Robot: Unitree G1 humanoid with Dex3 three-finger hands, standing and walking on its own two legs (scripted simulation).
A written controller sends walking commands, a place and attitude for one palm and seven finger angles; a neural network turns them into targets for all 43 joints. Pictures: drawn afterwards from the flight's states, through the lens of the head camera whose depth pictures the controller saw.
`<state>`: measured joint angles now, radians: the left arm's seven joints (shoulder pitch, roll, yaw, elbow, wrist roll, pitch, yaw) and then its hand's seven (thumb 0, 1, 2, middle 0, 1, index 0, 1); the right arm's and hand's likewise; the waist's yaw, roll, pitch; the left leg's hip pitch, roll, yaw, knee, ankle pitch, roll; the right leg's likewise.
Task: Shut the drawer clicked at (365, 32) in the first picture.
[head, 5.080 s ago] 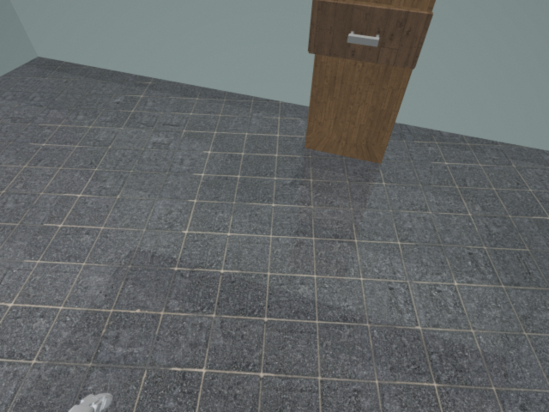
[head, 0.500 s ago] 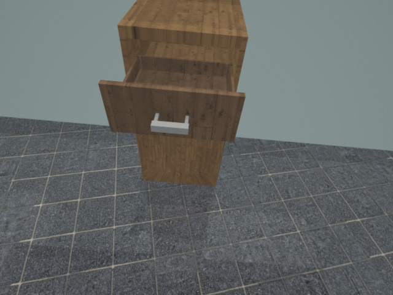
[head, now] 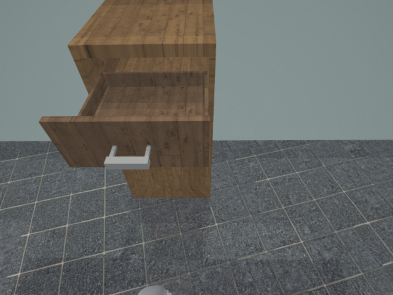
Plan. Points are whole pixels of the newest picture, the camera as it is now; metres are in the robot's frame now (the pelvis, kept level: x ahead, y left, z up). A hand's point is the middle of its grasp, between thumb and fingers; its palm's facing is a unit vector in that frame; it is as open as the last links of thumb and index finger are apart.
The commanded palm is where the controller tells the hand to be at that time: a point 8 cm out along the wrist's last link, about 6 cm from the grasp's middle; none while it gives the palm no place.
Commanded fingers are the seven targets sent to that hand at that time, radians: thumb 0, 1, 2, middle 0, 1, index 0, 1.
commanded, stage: take the last steps up to it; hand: left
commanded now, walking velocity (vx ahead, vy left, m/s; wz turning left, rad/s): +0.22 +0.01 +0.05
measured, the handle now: (129, 156) +0.43 +0.20 +0.01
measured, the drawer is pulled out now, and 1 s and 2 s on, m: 0.30 0.30 0.30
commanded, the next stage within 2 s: come to a stop and stand still in 0.20 s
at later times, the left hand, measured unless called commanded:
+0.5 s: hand out of the picture +0.10 +0.22 -0.19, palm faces +0.07 -0.99 -0.16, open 7.4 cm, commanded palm none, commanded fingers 0.00 0.90 0.90 -0.20 -0.30 -0.20 -0.30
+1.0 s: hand out of the picture +0.12 +0.15 -0.16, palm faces +0.00 -0.97 -0.26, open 7.2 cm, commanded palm none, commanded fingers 0.00 0.90 0.90 -0.20 -0.30 -0.20 -0.30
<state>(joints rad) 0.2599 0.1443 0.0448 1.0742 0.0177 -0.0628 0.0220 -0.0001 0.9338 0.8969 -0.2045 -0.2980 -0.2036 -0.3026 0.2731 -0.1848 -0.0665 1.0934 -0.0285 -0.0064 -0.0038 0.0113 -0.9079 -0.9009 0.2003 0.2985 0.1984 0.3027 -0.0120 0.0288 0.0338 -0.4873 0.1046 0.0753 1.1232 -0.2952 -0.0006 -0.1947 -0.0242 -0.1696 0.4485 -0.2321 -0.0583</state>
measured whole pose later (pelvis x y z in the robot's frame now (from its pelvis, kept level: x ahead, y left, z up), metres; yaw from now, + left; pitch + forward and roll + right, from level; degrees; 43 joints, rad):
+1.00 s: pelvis +0.08 -0.03 +0.00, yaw -1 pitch -1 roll +1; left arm 0.22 0.15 0.02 1.07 0.01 0.02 0.04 0.01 0.93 0.90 -0.21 -0.30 -0.20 -0.30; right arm 0.26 -0.16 -0.05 1.11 -0.01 0.05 -0.02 0.01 -0.91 -0.90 0.20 0.30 0.20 0.30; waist -0.02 0.04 0.02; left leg -0.29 0.06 0.05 0.64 -0.34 -0.02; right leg -0.20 -0.01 -0.07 0.49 -0.28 -0.04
